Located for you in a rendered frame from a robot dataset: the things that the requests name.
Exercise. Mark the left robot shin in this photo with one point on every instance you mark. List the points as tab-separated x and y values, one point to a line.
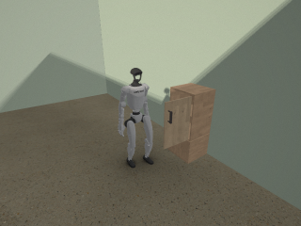
148	149

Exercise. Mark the left robot upper arm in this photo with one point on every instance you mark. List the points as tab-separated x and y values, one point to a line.
146	91

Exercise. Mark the left robot forearm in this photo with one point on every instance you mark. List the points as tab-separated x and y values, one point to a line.
145	108

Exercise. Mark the right robot forearm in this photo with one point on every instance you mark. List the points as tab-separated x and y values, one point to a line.
121	113

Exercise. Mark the cupboard door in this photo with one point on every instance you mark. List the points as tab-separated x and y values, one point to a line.
177	131

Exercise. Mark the right robot hand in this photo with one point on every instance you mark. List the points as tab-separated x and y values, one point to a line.
121	128

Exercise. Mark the robot torso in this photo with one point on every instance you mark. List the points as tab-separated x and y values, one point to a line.
135	100

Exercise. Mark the right robot upper arm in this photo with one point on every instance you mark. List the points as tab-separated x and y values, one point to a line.
123	93

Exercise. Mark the handle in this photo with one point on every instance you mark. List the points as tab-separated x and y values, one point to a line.
170	116

